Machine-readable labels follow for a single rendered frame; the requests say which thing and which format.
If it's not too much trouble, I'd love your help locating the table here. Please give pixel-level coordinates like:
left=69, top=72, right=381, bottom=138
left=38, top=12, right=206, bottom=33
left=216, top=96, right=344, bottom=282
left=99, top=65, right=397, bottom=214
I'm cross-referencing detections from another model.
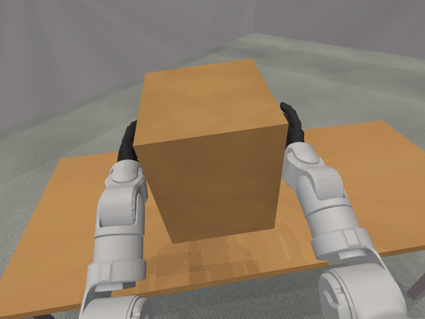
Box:
left=0, top=120, right=425, bottom=319

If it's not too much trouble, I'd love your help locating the robot right forearm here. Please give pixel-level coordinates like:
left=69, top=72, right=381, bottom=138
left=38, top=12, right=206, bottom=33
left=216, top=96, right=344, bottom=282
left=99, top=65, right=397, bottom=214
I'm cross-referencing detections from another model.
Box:
left=282, top=142, right=407, bottom=313

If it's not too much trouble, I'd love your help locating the robot right upper arm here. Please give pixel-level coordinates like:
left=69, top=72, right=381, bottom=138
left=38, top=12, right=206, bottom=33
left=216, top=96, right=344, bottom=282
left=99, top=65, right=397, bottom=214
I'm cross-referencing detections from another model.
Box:
left=319, top=263, right=425, bottom=319

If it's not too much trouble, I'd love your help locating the robot left upper arm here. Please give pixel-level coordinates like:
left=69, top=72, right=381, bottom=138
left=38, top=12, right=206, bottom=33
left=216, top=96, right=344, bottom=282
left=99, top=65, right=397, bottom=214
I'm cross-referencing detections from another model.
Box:
left=81, top=295, right=153, bottom=319

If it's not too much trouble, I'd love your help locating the robot left forearm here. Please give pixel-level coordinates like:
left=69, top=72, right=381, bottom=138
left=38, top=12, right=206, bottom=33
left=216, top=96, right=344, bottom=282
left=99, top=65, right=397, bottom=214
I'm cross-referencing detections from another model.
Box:
left=78, top=159, right=148, bottom=319

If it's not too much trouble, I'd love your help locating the robot left hand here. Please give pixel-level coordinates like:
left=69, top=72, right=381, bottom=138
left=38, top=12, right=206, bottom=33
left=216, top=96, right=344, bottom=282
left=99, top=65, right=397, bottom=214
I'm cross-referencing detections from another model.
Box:
left=117, top=120, right=139, bottom=162

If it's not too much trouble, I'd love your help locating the carton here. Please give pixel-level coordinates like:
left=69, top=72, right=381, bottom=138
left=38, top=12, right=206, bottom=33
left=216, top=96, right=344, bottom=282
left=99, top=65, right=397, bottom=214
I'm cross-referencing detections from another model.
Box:
left=133, top=58, right=289, bottom=244

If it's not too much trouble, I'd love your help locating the robot right hand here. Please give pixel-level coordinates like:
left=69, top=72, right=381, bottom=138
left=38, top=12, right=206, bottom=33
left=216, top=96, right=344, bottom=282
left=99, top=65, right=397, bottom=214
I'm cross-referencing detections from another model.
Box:
left=280, top=102, right=304, bottom=150

